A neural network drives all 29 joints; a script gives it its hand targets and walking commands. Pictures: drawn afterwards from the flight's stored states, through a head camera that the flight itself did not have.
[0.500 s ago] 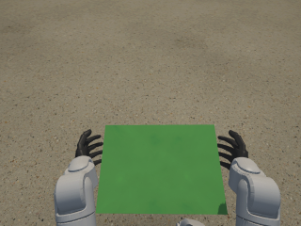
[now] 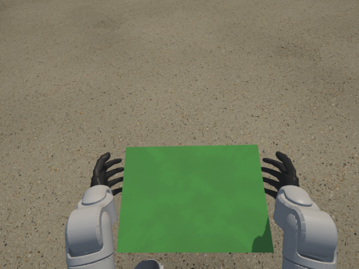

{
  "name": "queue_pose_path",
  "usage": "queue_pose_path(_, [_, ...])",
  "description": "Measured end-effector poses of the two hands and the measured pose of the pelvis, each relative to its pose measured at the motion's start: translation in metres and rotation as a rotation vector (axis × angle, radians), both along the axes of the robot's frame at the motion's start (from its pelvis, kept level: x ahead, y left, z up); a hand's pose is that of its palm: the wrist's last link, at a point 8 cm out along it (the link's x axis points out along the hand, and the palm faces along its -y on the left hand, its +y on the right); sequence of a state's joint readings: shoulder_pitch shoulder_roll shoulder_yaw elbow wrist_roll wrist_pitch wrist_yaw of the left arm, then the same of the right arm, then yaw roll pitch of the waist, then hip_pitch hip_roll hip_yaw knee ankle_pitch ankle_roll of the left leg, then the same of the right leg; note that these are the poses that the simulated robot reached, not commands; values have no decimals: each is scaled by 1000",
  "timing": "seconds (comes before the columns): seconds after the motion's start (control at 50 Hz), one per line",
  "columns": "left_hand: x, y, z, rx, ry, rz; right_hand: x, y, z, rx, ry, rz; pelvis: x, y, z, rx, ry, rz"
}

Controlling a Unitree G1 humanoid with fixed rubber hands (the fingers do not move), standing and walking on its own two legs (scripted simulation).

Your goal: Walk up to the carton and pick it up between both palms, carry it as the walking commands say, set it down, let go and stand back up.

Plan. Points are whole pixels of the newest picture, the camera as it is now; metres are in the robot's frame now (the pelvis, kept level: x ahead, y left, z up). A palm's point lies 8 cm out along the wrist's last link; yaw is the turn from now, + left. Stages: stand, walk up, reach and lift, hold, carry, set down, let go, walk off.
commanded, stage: carry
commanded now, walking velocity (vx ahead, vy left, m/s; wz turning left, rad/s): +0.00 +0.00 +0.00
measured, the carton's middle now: (191, 198) +0.28 -0.01 -0.01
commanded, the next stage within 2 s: none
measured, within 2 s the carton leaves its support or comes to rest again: neither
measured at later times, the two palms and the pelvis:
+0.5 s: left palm (88, 231) +0.19 +0.17 +0.09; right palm (290, 209) +0.21 -0.18 +0.08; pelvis -0.05 -0.02 -0.01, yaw +5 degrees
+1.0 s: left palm (90, 246) +0.17 +0.17 +0.07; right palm (291, 220) +0.19 -0.18 +0.07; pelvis -0.07 -0.02 -0.01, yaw +6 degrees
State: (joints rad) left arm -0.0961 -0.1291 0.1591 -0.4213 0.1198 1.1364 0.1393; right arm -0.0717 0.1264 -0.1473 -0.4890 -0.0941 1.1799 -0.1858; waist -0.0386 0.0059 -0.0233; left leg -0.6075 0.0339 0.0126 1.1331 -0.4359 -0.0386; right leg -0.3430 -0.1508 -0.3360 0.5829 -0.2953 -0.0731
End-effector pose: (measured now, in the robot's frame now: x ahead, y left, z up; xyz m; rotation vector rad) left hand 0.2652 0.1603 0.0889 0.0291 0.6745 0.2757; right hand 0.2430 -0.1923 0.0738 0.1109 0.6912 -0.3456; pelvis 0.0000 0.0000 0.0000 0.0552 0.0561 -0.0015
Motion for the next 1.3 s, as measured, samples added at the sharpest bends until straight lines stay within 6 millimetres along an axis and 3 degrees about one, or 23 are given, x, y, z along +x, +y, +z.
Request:
queue_pose_path(0.16, [-33, 35, -27, -72, 2, 95, 0, 34, -1, -70, -3, 94, -16, 5, -16, -67, 7, 90])
queue_pose_path(0.24, [-49, 41, -29, -76, 27, 114, -8, 41, 1, -67, 15, 116, -25, 8, -11, -64, 0, 97])
queue_pose_path(0.48, [-74, 11, 1, -11, -25, 104, -34, 10, 4, 0, -44, 114, -46, -17, -7, -44, -27, 91])
queue_pose_path(0.64, [-91, 5, 0, -19, -20, 104, -50, 4, 7, -13, -43, 118, -60, -23, -7, -40, -43, 97])
queue_pose_path(0.78, [-95, 7, -13, -33, 10, 99, -54, 6, 0, -48, -13, 126, -66, -21, -5, -42, -43, 98])
queue_pose_path(1.3, [-92, 11, -25, -32, -16, 99, -47, 10, -9, -64, -36, 143, -68, -19, -5, -43, -45, 99])
